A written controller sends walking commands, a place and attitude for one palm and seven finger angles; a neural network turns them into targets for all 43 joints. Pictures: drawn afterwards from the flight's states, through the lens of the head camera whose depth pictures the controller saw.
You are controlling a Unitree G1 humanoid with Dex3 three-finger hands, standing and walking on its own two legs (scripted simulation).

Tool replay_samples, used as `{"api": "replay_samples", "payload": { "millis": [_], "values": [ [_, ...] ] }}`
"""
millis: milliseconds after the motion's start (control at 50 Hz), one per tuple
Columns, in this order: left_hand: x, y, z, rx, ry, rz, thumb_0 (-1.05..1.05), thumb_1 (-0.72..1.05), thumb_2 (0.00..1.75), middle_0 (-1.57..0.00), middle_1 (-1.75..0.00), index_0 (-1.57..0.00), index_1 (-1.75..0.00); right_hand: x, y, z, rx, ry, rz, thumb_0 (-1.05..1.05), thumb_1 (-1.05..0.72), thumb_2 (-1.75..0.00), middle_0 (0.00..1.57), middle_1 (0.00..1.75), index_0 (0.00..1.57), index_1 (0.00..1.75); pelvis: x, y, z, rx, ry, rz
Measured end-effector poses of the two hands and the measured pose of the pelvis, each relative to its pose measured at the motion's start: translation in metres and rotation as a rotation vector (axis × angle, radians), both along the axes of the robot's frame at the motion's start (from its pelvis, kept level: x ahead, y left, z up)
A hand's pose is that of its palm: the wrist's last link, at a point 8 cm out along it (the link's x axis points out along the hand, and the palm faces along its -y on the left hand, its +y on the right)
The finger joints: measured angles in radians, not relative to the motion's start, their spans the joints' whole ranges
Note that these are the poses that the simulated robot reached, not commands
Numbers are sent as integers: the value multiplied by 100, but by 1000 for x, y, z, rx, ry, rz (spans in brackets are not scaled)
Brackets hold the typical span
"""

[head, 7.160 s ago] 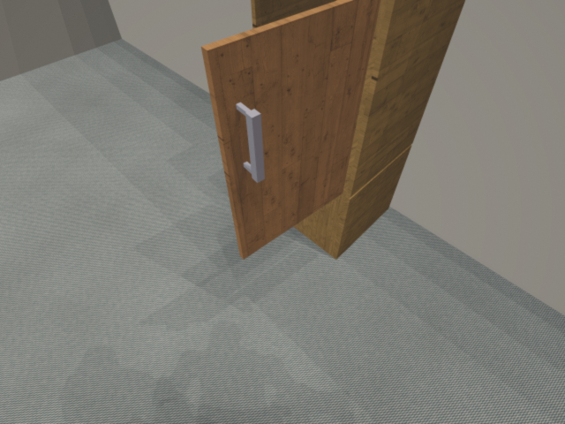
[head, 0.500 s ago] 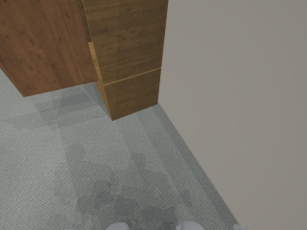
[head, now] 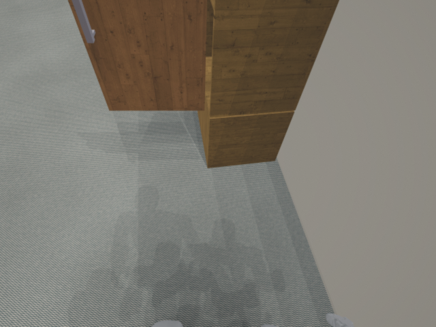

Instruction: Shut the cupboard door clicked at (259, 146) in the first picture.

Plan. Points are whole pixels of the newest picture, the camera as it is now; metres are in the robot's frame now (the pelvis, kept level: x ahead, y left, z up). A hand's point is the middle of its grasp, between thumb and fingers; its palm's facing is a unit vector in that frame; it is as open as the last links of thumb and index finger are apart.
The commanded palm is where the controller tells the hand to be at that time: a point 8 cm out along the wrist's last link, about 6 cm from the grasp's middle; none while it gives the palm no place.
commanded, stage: turn to face it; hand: left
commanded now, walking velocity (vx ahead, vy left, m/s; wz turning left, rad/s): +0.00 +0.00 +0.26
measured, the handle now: (83, 12) +0.88 +0.46 +0.08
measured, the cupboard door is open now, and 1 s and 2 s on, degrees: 84 84 84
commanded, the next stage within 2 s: take the last steps up to it in 0.06 s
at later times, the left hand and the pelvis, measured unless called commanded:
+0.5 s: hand out of the picture +0.00 +0.19 -0.15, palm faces +0.22 -0.96 -0.20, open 7.3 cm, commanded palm none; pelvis +0.02 +0.00 +0.02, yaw +10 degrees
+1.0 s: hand (96, 264) +0.24 +0.28 -0.15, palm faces +0.21 -0.96 -0.21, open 7.3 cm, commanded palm none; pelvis +0.16 +0.08 +0.00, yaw +11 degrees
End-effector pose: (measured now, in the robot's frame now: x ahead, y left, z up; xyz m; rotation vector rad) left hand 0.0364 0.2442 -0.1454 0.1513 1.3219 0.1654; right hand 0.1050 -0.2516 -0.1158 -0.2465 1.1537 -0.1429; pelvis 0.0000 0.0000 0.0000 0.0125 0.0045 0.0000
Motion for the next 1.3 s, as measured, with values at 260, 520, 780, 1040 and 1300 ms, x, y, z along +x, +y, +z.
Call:
{"api": "replay_samples", "payload": {
  "millis": [260, 520, 780, 1040, 1300],
  "values": [
    [6, -2, 25, 65, -102, 60, 0, 91, 90, -20, -30, -20, -30, -24, 7, -16, 73, 86, 39, 1, -90, -90, 20, 30, 20, 30, -3, -19, 6, 3, -9, 73],
    [-59, -6, 27, -16, 35, 209, 0, 91, 90, -20, -30, -21, -30, 14, 16, 6, 37, 145, 120, 1, -91, -90, 19, 30, 20, 30, 25, 10, 22, 18, 7, 174],
    [13, 71, 18, -8, 48, 209, 1, 91, 90, -20, -30, -20, -30, 45, 102, -5, 49, 139, 141, 1, -92, -90, 20, 30, 20, 30, 83, 69, 15, 1, 3, 183],
    [187, 78, 29, 24, -216, 144, 0, 91, 90, -20, -30, -20, -30, 69, 108, -29, 96, 351, 55, 1, -91, -90, 20, 30, 20, 30, 176, 81, 6, -12, -29, 204],
    [160, 131, 3, -43, 97, 249, -1, 93, 90, -20, -30, -20, -30, 272, 179, -6, 50, 20, 159, 1, -91, -90, 19, 30, 20, 30, 269, 149, 5, -29, -6, 174]
  ]
}}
